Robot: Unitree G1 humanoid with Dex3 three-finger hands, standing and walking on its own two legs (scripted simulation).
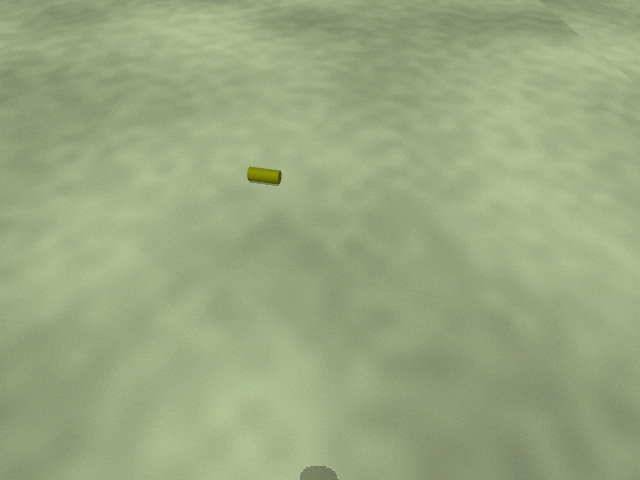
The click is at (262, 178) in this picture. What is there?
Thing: lying can
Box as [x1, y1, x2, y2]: [247, 167, 280, 183]
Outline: 247,172 247,177 249,180 279,183 280,181 280,171 278,170 249,167
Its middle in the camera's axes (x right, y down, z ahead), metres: -0.29 -0.34 +1.95
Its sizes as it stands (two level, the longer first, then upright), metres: 0.158 0.069 0.069
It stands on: the floor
